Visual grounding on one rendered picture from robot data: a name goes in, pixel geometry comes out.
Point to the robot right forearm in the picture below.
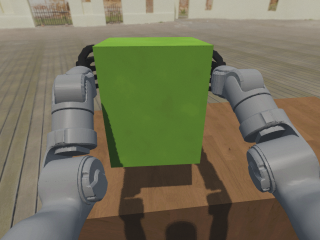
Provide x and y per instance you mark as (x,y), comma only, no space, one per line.
(259,117)

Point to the left robot hand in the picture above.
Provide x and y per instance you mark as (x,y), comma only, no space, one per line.
(84,60)

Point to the robot left forearm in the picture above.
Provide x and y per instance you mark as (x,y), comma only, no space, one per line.
(72,121)

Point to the pedestal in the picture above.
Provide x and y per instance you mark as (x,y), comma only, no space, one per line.
(215,199)

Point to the robot left upper arm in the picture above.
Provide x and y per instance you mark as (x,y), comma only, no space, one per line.
(68,189)

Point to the carton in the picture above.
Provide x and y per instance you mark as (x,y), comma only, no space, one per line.
(153,93)

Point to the robot right upper arm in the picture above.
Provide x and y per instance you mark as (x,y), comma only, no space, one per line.
(287,168)

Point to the right robot hand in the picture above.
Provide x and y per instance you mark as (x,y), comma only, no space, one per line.
(219,62)

